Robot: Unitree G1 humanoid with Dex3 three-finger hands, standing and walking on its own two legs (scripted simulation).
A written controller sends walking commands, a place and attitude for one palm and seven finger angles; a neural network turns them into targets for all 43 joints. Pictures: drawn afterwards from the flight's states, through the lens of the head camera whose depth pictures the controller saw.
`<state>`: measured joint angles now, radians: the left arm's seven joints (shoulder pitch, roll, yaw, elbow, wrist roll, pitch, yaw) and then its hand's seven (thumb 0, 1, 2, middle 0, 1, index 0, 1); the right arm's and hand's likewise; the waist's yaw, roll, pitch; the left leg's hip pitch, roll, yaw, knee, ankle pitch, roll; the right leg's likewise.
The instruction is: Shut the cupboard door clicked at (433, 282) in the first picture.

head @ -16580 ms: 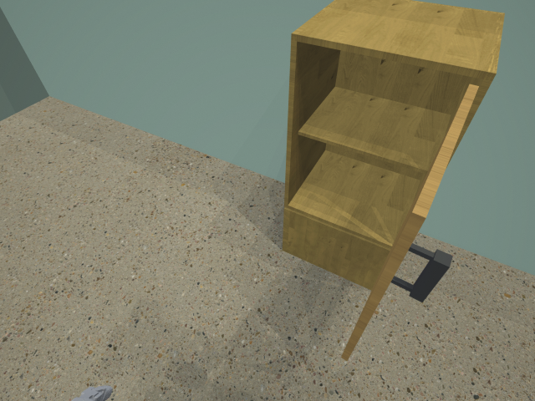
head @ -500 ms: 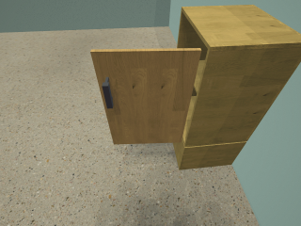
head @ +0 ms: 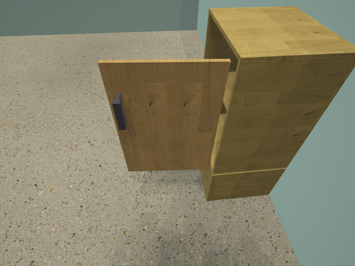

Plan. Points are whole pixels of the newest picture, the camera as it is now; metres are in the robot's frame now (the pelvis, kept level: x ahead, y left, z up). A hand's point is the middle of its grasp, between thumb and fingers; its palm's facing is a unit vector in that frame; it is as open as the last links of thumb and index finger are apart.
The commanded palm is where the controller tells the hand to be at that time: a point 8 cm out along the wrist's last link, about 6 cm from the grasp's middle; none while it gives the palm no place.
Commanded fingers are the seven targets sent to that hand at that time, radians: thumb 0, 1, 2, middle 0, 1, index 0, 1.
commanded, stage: look again from close up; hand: left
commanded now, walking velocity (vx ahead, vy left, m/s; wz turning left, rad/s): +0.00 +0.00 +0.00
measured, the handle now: (120, 111) +0.60 +0.23 -0.02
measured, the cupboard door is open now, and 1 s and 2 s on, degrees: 86 86 86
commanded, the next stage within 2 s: shuffle to correct the standing spot in 0.26 s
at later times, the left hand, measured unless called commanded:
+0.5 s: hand out of the picture +0.01 +0.14 -0.18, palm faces +0.05 -0.99 -0.16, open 7.4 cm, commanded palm none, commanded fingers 0.00 0.90 0.90 -0.20 -0.30 -0.20 -0.30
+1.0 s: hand (122, 261) +0.17 +0.16 -0.17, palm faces +0.03 -0.98 -0.22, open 7.3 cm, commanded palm none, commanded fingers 0.00 0.90 0.90 -0.20 -0.30 -0.20 -0.30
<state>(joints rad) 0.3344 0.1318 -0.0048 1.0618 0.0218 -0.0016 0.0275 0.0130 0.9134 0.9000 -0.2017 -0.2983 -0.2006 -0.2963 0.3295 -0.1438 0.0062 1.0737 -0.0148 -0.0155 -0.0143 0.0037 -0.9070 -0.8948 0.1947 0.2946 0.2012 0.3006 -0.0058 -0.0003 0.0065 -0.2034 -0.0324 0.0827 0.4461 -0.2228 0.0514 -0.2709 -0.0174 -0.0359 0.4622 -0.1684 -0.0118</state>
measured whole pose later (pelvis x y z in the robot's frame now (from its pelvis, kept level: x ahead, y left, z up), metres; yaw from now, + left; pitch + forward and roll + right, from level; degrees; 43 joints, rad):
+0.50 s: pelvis +0.02 -0.02 +0.00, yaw +1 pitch -2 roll +0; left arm 0.34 0.13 0.00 1.08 0.02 -0.01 0.02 0.01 0.92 0.90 -0.20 -0.30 -0.20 -0.30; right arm 0.33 -0.14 0.01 1.12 -0.02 -0.02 -0.02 0.00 -0.91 -0.89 0.19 0.29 0.20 0.30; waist 0.00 -0.01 0.00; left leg -0.17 -0.01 0.05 0.46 -0.27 0.03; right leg -0.22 0.01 -0.06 0.46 -0.21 -0.04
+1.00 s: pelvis +0.12 -0.03 -0.01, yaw +1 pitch +0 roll +0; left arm 0.22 0.17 0.05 1.01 0.03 -0.03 -0.01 0.02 0.93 0.90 -0.20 -0.30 -0.20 -0.30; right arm 0.45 -0.11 0.00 1.14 -0.03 -0.06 -0.02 0.00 -0.90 -0.89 0.20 0.29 0.20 0.30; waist -0.02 0.02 0.07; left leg -0.04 0.02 0.05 0.43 -0.39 0.00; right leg -0.39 -0.04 -0.10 0.59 -0.25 -0.05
